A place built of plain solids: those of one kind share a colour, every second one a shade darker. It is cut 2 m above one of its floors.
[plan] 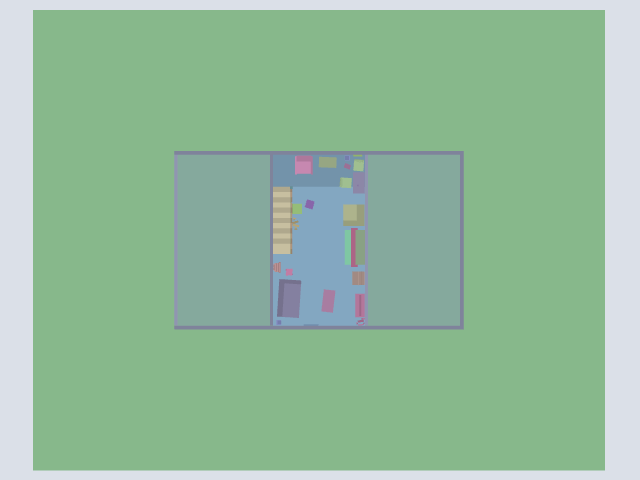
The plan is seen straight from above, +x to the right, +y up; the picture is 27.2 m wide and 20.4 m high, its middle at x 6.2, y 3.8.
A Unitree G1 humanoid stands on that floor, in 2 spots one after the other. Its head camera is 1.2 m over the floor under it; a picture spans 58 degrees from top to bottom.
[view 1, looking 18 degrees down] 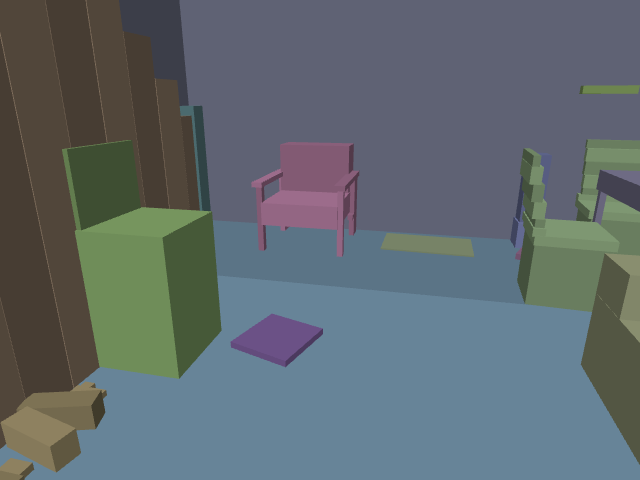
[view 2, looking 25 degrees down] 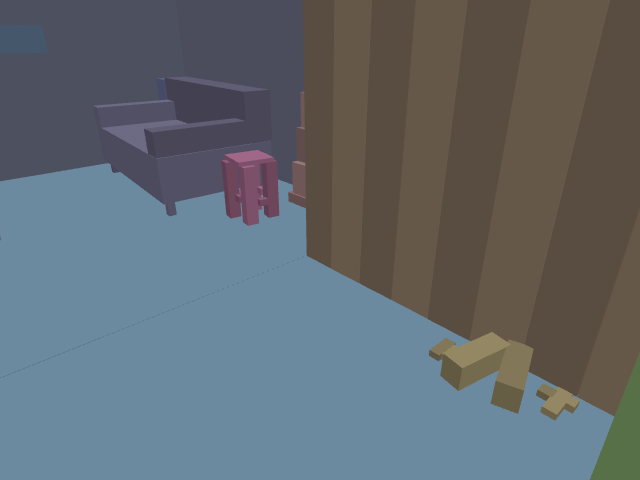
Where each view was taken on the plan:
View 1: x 6.42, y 3.42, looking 103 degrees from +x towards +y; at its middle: floor_cegin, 3.88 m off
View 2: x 6.53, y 5.00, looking -132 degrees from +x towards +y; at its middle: loft_stair_pan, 2.49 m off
